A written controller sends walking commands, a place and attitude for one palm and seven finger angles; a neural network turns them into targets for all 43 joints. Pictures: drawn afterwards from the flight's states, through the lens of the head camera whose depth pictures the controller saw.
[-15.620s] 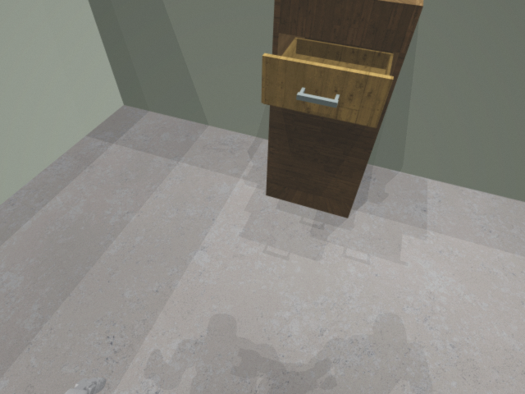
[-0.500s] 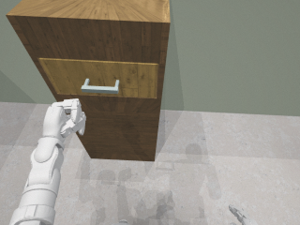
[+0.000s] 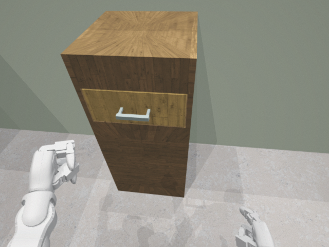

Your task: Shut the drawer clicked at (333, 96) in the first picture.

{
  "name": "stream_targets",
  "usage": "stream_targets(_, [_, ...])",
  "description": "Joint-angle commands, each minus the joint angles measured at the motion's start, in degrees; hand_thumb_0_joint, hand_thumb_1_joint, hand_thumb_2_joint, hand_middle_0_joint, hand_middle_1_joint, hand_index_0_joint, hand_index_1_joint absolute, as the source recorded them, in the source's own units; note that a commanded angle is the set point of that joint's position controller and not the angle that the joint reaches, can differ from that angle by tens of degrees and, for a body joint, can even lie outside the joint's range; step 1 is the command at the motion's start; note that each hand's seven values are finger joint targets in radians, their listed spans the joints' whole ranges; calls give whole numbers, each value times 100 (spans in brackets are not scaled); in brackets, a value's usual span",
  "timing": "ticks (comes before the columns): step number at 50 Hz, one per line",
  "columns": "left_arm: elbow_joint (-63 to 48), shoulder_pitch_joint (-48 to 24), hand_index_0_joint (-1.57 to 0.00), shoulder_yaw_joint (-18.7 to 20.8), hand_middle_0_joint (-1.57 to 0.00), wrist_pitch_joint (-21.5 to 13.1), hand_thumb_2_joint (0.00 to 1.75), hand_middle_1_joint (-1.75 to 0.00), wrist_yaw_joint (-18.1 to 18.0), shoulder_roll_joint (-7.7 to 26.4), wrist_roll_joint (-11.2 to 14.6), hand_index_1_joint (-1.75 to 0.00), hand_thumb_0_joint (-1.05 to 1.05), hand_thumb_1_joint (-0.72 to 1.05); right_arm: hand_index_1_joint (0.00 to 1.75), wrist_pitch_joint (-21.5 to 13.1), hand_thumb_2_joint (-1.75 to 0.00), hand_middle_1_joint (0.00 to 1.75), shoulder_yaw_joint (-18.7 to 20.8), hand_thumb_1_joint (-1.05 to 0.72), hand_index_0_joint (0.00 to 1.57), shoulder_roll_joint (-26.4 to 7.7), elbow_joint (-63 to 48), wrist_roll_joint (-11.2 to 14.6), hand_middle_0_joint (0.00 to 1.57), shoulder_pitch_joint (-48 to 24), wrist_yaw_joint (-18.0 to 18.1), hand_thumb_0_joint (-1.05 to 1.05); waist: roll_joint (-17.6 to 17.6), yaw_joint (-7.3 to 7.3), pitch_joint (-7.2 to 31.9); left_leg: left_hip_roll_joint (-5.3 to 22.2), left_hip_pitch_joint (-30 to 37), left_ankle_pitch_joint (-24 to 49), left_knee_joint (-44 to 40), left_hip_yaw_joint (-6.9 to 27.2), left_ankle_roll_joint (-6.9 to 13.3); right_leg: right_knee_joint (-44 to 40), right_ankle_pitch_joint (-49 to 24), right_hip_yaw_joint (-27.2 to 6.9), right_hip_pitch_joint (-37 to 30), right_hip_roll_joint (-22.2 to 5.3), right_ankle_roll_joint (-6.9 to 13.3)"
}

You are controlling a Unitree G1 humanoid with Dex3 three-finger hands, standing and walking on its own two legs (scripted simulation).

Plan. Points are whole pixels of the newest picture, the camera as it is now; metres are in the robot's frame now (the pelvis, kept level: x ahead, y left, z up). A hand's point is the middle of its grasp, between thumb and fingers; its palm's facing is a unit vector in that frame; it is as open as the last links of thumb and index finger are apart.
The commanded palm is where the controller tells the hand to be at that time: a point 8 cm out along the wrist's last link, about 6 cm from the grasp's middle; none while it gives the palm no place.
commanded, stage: draw the hand back to the body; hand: left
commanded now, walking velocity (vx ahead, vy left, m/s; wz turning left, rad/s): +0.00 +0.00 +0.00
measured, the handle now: (133, 114) +0.58 +0.18 -0.03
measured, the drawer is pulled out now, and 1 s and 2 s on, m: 0.00 0.00 0.00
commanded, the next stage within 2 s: step back with the hand held close in 0.46 s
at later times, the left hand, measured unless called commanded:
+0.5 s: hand (41, 188) +0.18 +0.24 +0.15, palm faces +0.42 -0.83 -0.37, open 3.3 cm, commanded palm +0.13 +0.28 +0.18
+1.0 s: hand (38, 187) +0.18 +0.25 +0.15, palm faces +0.26 -0.82 -0.51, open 3.3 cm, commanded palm +0.12 +0.29 +0.18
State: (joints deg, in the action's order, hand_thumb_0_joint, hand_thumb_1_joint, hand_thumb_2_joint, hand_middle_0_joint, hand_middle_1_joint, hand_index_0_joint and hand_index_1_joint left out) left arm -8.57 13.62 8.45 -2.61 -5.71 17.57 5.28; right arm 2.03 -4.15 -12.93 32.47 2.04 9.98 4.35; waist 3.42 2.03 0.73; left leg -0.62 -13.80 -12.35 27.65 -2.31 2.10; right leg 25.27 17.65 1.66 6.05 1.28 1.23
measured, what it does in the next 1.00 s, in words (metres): stands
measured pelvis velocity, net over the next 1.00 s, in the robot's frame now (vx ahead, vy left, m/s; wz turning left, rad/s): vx -0.01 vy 0.01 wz -0.01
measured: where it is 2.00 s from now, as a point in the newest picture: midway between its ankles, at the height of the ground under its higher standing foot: outside the picture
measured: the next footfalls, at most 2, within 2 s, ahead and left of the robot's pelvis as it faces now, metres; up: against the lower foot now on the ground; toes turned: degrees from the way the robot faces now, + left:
left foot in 1.72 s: -0.05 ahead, +0.13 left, +0.00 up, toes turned +4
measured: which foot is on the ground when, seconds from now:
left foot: down 0.00-1.00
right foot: down 0.00-1.00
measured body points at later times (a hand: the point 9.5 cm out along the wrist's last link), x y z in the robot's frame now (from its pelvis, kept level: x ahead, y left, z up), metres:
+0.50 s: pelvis +0.00 -0.01 +0.01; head -0.02 -0.03 +0.45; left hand +0.15 +0.28 +0.17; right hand +0.20 -0.22 -0.08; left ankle +0.03 +0.09 -0.74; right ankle -0.04 -0.11 -0.74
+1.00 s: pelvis -0.01 +0.01 +0.00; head +0.02 +0.00 +0.45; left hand +0.16 +0.29 +0.18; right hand +0.16 -0.23 -0.09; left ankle +0.03 +0.09 -0.74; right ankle -0.04 -0.11 -0.74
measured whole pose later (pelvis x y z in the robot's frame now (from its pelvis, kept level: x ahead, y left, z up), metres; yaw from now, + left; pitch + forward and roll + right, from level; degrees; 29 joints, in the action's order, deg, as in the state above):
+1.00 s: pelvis -0.01 +0.01 +0.00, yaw -1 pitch +2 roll -1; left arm -32.5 37.4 20.3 -8.5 -6.0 24.0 4.8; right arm 4.9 0.6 -13.7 29.9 1.2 9.3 3.7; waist 2.5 0.6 -2.9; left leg -0.9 -17.7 -9.3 25.4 -3.3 3.1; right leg 24.4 15.1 0.8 10.9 0.8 0.0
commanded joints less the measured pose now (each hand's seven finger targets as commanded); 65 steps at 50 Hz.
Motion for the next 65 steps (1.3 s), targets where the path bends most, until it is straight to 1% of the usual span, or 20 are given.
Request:
stream_targets(1, [-1822, -448, -140, 669, -140, -418, 90, -160, -44, 957, 15, -160, 0, 90, 30, -442, -90, 30, 317, -90, 20, -637, -915, -63, 20, -806, 47, 0, 44, 0, 496, 157, 1200, 612, -633, 320, -3, -714, -971, -96, 445, -46, 26])
stream_targets(4, [-2173, 150, -140, 1001, -140, -473, 90, -160, -54, 1150, 7, -160, 0, 90, 30, -543, -90, 30, 366, -90, 20, -645, -874, -97, 20, -837, 30, 0, -108, 75, 397, 160, 1249, 698, -681, 312, -10, -870, -994, -87, 400, -2, 11])
stream_targets(5, [-2372, 191, -140, 993, -140, -513, 90, -160, -53, 1096, 16, -160, 0, 90, 30, -560, -90, 30, 346, -90, 20, -623, -883, -106, 20, -809, 18, 0, 42, 58, 440, 136, 1279, 664, -727, 326, -15, -872, -976, -85, 324, -31, 16])
stream_targets(6, [-2475, 414, -140, 1081, -140, -535, 90, -160, -63, 1128, 16, -160, 0, 90, 30, -592, -90, 30, 368, -90, 20, -608, -876, -111, 20, -811, 12, 0, -81, 77, 391, 151, 1260, 704, -716, 323, -13, -869, -1011, -77, 300, -29, 16])
stream_targets(11, [-3003, 1145, -140, 1356, -140, -646, 90, -160, -65, 1190, 14, -160, 0, 90, 30, -747, -90, 30, 418, -90, 20, -607, -849, -128, 20, -769, -26, 0, 114, 122, 280, 139, 1268, 805, -660, 267, -23, -964, -1122, -98, 288, -48, 0])
stream_targets(14, [-3219, 1618, -140, 1551, -140, -692, 90, -160, -67, 1269, 6, -160, 0, 90, 30, -841, -90, 30, 473, -90, 20, -627, -843, -118, 20, -775, -22, 0, 27, 161, 237, 162, 1323, 929, -599, 232, -25, -1037, -1234, -107, 340, -7, -13])
stream_targets(17, [-2787, 1476, -140, 1248, -140, -648, 90, -160, -36, 911, -4, -160, 0, 90, 30, -813, -90, 30, 481, -90, 20, -639, -741, -137, 20, -704, -13, 0, -356, 50, -187, 153, 1222, 696, -664, 236, 1, -1083, -995, -81, 566, -22, -48])
stream_targets(19, [-2696, 1327, -140, 1237, -140, -628, 90, -160, -46, 904, -20, -160, 0, 90, 30, -837, -90, 30, 521, -90, 20, -662, -708, -140, 20, -697, 18, 0, -334, 29, -319, 151, 1258, 570, -670, 198, 24, -1171, -855, -110, 683, -34, -64])
stream_targets(22, [-2783, 1044, -140, 1282, -140, -683, 90, -160, -85, 1000, -49, -160, 0, 90, 30, -835, -90, 30, 513, -90, 20, -653, -709, -151, 20, -696, 60, 0, -308, 66, -69, 126, 1314, 520, -678, 234, 46, -1107, -769, -134, 542, -84, -55])
stream_targets(25, [-2998, 983, -140, 1360, -140, -710, 90, -160, -123, 1126, -48, -160, 0, 90, 30, -894, -90, 30, 483, -90, 20, -622, -716, -166, 20, -748, 93, 0, -38, 131, 181, 105, 1380, 639, -622, 221, 52, -1085, -910, -189, 378, -134, -40])
stream_targets(29, [-3102, 1228, -140, 1463, -140, -679, 90, -160, -154, 1211, -48, -160, 0, 90, 30, -960, -90, 30, 465, -90, 20, -618, -699, -183, 20, -780, 90, 0, 48, 199, 298, 103, 1393, 979, -567, 212, 20, -1032, -1341, -180, 220, -105, -26])
stream_targets(30, [-3611, 750, -140, 2099, -140, -867, 90, -160, -163, 1820, -123, -160, 0, 90, 30, -743, -90, 30, 500, -90, 20, -758, -869, -183, 20, -727, 24, 0, 32, -72, -213, 191, 953, 801, -321, 344, 156, -1238, -1545, -600, 813, -410, -128])
stream_targets(32, [-2985, 1496, -140, 1675, -140, -854, 90, -160, -80, 1273, -124, -160, 0, 90, 30, -529, -90, 30, 509, -90, 20, -668, -809, -212, 20, -720, -33, 0, -151, -90, -247, 212, 838, 972, -249, 365, 137, -1167, -1662, -490, 847, -511, -151])
stream_targets(35, [-2952, 1853, -140, 1626, -140, -916, 90, -160, -57, 1156, -122, -160, 0, 90, 30, -348, -90, 30, 588, -90, 20, -682, -892, -198, 20, -606, -56, 0, 75, -140, 129, 280, 888, 1592, -307, 345, 113, -862, -2019, -278, 650, -460, -180])
stream_targets(40, [-3109, 2370, -140, 1861, -140, -932, 90, -160, -58, 1329, -18, -160, 0, 90, 30, -89, -90, 30, 668, -90, 20, -673, -1100, -133, 20, -597, -49, 0, -269, -106, 880, 404, 1074, 2838, -222, 313, 129, -408, -2860, -137, 334, -362, -294])
stream_targets(45, [-3475, 2560, -140, 2017, -140, -952, 90, -160, -129, 1504, 34, -160, 0, 90, 30, -14, -90, 30, 706, -90, 20, -679, -1237, -95, 20, -593, -6, 0, -219, -87, 1149, 472, 916, 3018, -195, 334, 131, -108, -2891, -133, 248, -329, -288])
stream_targets(51, [-3660, 2600, -140, 1999, -140, -1002, 90, -160, -210, 1510, -12, -160, 0, 90, 30, -98, -90, 30, 736, -90, 20, -726, -1243, -104, 20, -522, 20, 0, 111, -127, 962, 599, 430, 2173, -414, 512, 134, 30, -1920, -163, 414, -234, -254])
stream_targets(58, [-3440, 2523, -140, 2016, -140, -1192, 90, -160, -266, 1445, -67, -160, 0, 90, 30, -271, -90, 30, 739, -90, 20, -754, -1191, -127, 20, -538, 51, 0, 5, -219, 388, 652, -902, -668, -943, 828, 200, -80, -622, -343, 309, -210, -194])
stream_targets(63, [-3573, 2368, -140, 1954, -140, -1361, 90, -160, -293, 1399, -179, -160, 0, 90, 30, -454, -90, 30, 748, -90, 20, -811, -1168, -172, 20, -486, 56, 0, 183, -236, 201, 700, -1463, -1727, -1130, 1009, 221, -114, 365, -368, 312, -119, -151])
stream_targets(65, [-3695, 2299, -140, 1948, -140, -1413, 90, -160, -296, 1391, -227, -160, 0, 90, 30, -535, -90, 30, 737, -90, 20, -821, -1146, -196, 20, -485, 76, 0, 379, -224, 233, 815, -1712, -2049, -1379, 1190, 260, 159, 352, -296, 83, -5, -155])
